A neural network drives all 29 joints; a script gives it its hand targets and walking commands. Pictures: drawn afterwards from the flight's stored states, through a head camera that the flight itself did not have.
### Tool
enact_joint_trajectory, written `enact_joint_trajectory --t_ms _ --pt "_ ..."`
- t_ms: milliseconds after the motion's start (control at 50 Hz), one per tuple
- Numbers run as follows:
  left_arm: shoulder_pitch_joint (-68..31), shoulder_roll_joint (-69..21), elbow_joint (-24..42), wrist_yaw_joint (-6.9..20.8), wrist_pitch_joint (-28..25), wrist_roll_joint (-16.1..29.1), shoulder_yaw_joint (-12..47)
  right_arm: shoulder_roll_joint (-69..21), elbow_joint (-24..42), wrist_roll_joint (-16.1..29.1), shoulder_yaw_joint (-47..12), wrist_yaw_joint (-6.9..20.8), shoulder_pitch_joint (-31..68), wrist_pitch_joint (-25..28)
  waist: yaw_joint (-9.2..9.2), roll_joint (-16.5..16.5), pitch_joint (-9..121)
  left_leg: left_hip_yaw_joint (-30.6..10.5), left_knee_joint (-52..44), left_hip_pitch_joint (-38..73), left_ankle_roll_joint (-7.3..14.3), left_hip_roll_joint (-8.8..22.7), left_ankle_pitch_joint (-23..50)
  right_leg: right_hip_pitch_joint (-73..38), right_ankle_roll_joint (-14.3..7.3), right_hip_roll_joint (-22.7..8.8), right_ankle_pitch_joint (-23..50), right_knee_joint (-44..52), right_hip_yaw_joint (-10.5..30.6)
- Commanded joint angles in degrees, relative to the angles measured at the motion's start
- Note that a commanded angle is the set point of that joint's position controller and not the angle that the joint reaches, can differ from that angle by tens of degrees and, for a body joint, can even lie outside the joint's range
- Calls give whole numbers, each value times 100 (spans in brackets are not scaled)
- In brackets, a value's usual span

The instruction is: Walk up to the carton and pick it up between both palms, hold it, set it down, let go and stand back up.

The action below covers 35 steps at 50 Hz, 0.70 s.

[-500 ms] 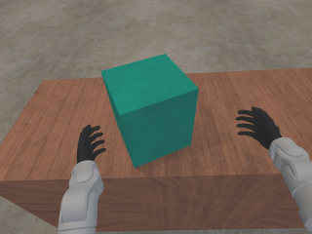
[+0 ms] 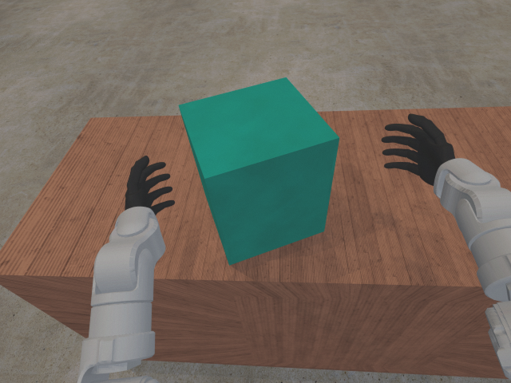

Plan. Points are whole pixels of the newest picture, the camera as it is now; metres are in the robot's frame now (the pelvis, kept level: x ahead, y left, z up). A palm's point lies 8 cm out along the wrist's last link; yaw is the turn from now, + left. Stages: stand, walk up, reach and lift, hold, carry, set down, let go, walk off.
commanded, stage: reach and lift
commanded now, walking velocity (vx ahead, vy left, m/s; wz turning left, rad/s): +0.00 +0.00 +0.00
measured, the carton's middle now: (257, 173) +0.50 +0.09 +0.04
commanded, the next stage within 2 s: none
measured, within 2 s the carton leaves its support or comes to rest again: neither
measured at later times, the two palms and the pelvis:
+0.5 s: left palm (133, 172) +0.37 +0.25 +0.16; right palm (411, 115) +0.51 -0.15 +0.18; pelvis +0.01 +0.00 +0.00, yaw +2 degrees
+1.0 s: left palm (134, 142) +0.41 +0.26 +0.18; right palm (395, 83) +0.54 -0.13 +0.21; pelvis +0.01 +0.01 +0.00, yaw +3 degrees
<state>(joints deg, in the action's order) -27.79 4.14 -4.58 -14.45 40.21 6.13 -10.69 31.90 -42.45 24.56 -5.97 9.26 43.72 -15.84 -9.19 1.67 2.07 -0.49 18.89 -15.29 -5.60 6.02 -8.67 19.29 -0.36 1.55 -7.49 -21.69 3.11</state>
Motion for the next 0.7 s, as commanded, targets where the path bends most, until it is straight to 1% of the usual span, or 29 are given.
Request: enact_joint_trajectory --t_ms 0,20,60,80,100,140,160,180,200,220,240,260,280,300,320,340,380,400,440,480,500,520,540,560,580,620,640,660,680 --pt "-2500 730 1015 -28 -298 52 -40 1200 868 32 522 -24 2960 238 -27 -633 3034 470 22 215 331 -776 1278 -1957 -49 382 1270 8 -97" --pt "-2527 768 993 -36 -282 37 -62 1224 826 28 496 -23 3036 232 -41 -622 3156 461 47 259 312 -776 1403 -1968 -44 387 1379 -14 -140" --pt "-2751 802 879 -34 -273 106 -29 1257 753 35 503 -28 3256 198 -52 -646 3180 457 45 205 285 -773 1354 -1978 -42 402 1342 -14 -157" --pt "-2772 830 872 -35 -278 115 -49 1244 732 45 466 -24 3329 198 -88 -656 3276 450 66 172 288 -767 1441 -2046 -42 392 1432 -35 -159" --pt "-2924 864 843 -38 -268 141 -28 1267 692 45 474 -28 3455 179 -53 -661 3358 444 75 212 272 -764 1459 -2035 -44 395 1453 -38 -170" --pt "-3017 884 685 -37 -251 135 -47 1271 558 54 452 -42 3604 168 -113 -650 3368 443 95 123 253 -763 1551 -2104 -30 401 1611 -49 -185" --pt "-2958 838 546 -26 -235 110 -31 1277 452 57 425 -35 3580 160 -97 -691 3344 443 106 182 243 -757 1683 -2092 -30 411 1736 -62 -200" --pt "-3096 887 602 -15 -249 128 -55 1279 471 60 411 -30 3709 165 -117 -705 3415 436 106 170 217 -746 1748 -2159 -27 420 1835 -76 -225" --pt "-3119 926 518 -7 -254 132 -104 1297 428 94 406 -31 3774 158 -133 -721 3478 420 123 117 225 -747 1765 -2236 -21 398 1940 -89 -216" --pt "-3256 951 447 -11 -276 156 -62 1322 295 89 385 -29 3876 160 -109 -693 3457 408 131 58 204 -749 1746 -2172 -17 403 1889 -102 -229" --pt "-3314 992 532 -25 -288 165 -110 1315 362 99 374 -19 3963 177 -148 -660 3567 415 148 130 190 -747 1810 -2185 -26 399 1877 -83 -240" --pt "-3302 952 475 -30 -274 165 -69 1324 331 92 375 -22 3984 178 -157 -691 3605 413 145 163 185 -738 1879 -2207 -31 414 1989 -90 -245" --pt "-3393 975 399 -16 -293 170 -56 1294 199 96 334 -21 4051 163 -117 -692 3552 400 157 114 175 -737 1877 -2202 -22 408 1998 -98 -259" --pt "-3513 1017 415 -10 -292 196 -68 1299 259 115 333 -18 4178 165 -134 -684 3627 394 176 107 171 -743 1916 -2256 -8 392 2051 -95 -260" --pt "-3514 1003 222 -17 -292 185 -44 1311 93 97 323 -5 4205 155 -136 -681 3580 375 153 62 162 -727 1889 -2196 -13 415 2036 -101 -290" --pt "-3640 1010 305 -17 -312 223 -28 1300 133 127 296 1 4305 161 -171 -672 3677 383 169 76 157 -724 1928 -2202 -21 397 2037 -88 -276" --pt "-3811 1086 188 -27 -326 251 -21 1295 95 173 247 -4 4483 155 -192 -694 3743 386 199 48 131 -725 1961 -2212 -9 386 2128 -103 -302" --pt "-3835 1093 68 -33 -324 238 -5 1311 -68 151 245 0 4511 139 -192 -671 3756 368 195 -3 134 -716 1973 -2265 -9 388 2156 -120 -281" --pt "-3963 1132 35 -35 -337 272 -28 1309 -128 179 186 11 4647 140 -211 -700 3801 367 205 -30 124 -711 2021 -2275 -1 389 2230 -127 -308" --pt "-4049 1147 -113 -31 -354 278 -14 1325 -302 175 157 25 4724 122 -189 -710 3826 355 210 -30 112 -700 2079 -2270 0 392 2311 -127 -334" --pt "-4152 1179 -243 -30 -358 279 -29 1333 -393 170 184 16 4815 123 -194 -713 3811 355 198 -71 114 -701 2034 -2266 6 385 2307 -131 -322" --pt "-4292 1210 -222 -40 -392 319 1 1306 -344 217 126 12 4960 137 -236 -693 3903 358 209 -137 104 -713 2028 -2305 17 376 2363 -139 -317" --pt "-4291 1254 -373 -39 -407 288 -47 1280 -462 200 108 14 4975 125 -266 -713 3867 369 192 -210 107 -710 2000 -2320 25 359 2334 -141 -313" --pt "-4409 1258 -296 -53 -434 319 -17 1315 -498 174 142 12 5043 133 -225 -679 4012 367 193 -181 96 -711 2059 -2339 21 360 2426 -164 -333" --pt "-4490 1267 -390 -57 -444 338 -25 1288 -519 206 96 9 5132 129 -224 -722 4021 349 217 -189 90 -701 2097 -2324 27 371 2455 -173 -341" --pt "-4649 1324 -566 -60 -484 351 16 1271 -642 192 99 -4 5253 125 -217 -681 4064 352 217 -246 96 -708 2010 -2312 42 344 2450 -168 -340" --pt "-4707 1337 -662 -61 -496 374 22 1277 -680 196 63 -3 5321 118 -255 -736 4067 359 205 -280 94 -698 1971 -2332 50 348 2406 -166 -344" --pt "-4729 1359 -720 -62 -523 357 -9 1261 -751 182 51 -3 5338 117 -281 -711 4117 369 205 -346 95 -696 1965 -2345 48 333 2390 -169 -334" --pt "-4868 1358 -730 -59 -544 397 54 1243 -732 196 41 -7 5469 121 -258 -696 4231 372 216 -342 85 -696 1971 -2343 51 333 2401 -165 -346"
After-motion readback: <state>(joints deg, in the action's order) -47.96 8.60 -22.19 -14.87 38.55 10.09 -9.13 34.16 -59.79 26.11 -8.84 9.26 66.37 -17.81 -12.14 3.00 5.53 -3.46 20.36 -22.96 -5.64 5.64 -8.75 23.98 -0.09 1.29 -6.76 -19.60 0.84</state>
